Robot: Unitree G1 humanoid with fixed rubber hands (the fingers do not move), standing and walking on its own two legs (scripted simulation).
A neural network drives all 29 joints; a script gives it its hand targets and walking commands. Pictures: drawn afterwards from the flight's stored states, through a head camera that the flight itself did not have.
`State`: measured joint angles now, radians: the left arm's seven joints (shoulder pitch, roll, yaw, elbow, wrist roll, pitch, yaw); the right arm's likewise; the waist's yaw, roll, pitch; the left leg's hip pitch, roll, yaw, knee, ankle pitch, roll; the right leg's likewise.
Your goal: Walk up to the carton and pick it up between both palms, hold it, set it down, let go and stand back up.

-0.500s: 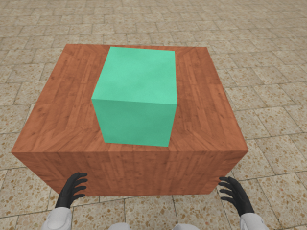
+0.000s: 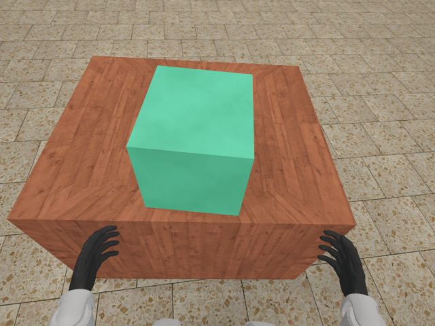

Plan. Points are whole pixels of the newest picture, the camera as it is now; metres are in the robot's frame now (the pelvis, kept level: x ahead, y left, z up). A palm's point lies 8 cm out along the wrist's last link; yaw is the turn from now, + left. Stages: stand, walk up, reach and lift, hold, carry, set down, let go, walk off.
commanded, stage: reach and lift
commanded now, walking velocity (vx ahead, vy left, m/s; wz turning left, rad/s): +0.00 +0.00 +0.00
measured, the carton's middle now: (198, 141) +0.55 +0.07 -0.05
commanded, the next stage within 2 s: none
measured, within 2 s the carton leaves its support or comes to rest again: neither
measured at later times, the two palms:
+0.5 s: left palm (89, 230) +0.28 +0.26 -0.01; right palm (340, 253) +0.25 -0.22 -0.02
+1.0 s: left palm (98, 184) +0.35 +0.25 +0.03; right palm (329, 205) +0.34 -0.21 +0.01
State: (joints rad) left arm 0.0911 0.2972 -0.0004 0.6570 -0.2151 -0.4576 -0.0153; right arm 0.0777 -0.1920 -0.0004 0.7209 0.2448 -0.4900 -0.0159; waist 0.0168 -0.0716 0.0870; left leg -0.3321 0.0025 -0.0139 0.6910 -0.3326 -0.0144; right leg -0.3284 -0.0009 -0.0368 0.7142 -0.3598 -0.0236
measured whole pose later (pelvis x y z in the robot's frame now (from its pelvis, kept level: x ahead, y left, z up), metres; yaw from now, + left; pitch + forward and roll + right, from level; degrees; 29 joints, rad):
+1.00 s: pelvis +0.02 +0.00 +0.00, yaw +0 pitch +1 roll +1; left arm -0.48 0.33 0.00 1.04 -0.30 -0.31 -0.04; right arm -0.38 -0.19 0.00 0.95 0.27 -0.29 -0.06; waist 0.01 -0.05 0.00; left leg -0.37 0.00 -0.01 0.69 -0.35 -0.02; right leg -0.36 0.00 -0.04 0.71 -0.38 -0.02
